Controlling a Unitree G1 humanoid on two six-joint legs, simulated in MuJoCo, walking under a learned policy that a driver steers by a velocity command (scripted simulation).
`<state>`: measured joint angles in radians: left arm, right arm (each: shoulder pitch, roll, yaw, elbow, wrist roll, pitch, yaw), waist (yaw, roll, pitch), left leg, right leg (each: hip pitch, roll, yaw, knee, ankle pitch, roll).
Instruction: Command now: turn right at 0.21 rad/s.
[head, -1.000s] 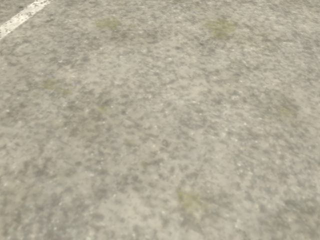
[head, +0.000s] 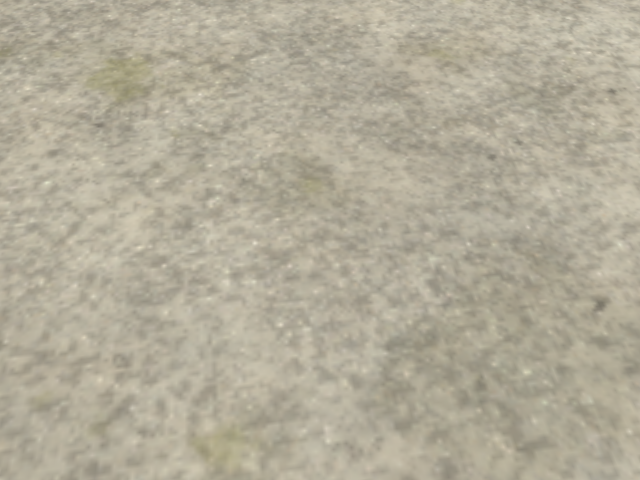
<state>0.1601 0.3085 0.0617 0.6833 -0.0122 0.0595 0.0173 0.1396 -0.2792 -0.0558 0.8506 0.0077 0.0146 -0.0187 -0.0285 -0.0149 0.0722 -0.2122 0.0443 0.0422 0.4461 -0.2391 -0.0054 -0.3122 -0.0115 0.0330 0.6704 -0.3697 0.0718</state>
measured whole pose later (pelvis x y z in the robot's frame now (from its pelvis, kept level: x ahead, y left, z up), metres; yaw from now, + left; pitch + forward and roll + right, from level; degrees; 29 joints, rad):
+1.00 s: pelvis +0.02 +0.00 +0.00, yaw +24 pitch +1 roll -1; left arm 0.13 0.31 0.08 0.78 -0.01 -0.02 0.02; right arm 0.13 -0.32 -0.06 0.76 0.01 0.04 -0.03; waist -0.02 0.00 0.05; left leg -0.26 -0.11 -0.21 0.49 -0.22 0.04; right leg -0.28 0.03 0.07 0.55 -0.27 0.07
